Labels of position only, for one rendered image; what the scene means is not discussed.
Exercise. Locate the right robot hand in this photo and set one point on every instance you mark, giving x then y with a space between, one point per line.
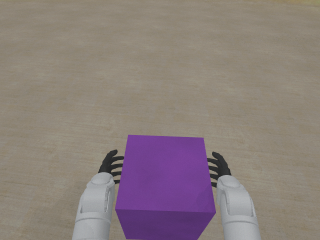
221 169

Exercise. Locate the carton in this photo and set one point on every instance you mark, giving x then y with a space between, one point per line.
165 190

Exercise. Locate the left robot hand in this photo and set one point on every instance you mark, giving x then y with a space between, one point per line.
106 166

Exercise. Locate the robot left forearm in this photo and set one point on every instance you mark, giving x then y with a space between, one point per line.
94 213

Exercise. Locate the robot right forearm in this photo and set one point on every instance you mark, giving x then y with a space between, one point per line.
238 215

